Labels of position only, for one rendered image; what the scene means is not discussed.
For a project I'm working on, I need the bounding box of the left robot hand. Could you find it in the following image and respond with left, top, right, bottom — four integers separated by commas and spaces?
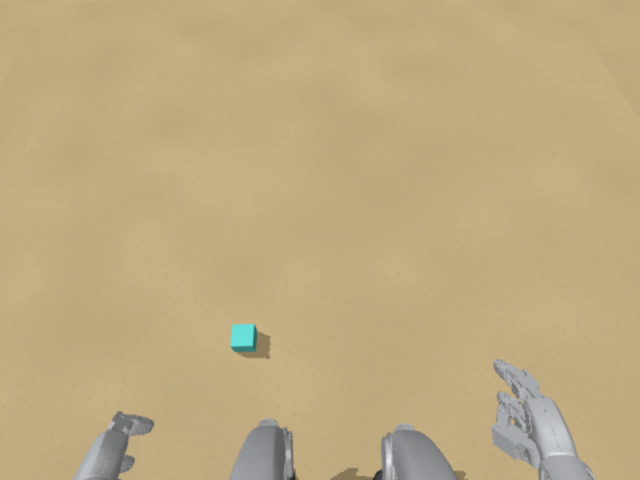
73, 411, 154, 480

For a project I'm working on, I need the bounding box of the right robot arm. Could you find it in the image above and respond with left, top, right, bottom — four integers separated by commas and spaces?
538, 455, 596, 480

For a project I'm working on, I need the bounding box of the cube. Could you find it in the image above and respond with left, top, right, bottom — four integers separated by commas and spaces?
230, 324, 257, 352

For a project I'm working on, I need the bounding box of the right robot hand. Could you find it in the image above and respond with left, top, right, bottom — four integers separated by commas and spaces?
491, 359, 578, 471

